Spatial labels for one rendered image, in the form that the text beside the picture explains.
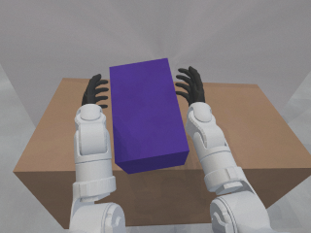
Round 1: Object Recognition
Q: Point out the pedestal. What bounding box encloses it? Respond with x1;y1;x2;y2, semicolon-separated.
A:
13;78;311;229

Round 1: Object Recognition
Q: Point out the right robot hand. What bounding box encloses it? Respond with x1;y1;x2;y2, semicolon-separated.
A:
175;66;206;106

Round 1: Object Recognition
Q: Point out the left robot hand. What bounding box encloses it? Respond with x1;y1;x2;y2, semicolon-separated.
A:
82;74;109;109

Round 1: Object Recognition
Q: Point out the robot right forearm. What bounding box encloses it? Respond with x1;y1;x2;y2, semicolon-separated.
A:
185;102;270;225

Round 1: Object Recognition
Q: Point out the robot left forearm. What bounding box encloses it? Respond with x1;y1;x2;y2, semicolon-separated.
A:
68;104;117;233

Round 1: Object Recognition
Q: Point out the right robot upper arm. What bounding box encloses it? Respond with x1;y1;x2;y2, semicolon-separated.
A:
210;190;291;233

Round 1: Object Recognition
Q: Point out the left robot upper arm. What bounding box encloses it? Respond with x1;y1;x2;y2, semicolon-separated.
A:
69;202;126;233

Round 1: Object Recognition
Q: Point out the carton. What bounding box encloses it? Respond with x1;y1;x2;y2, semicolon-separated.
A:
109;57;190;175

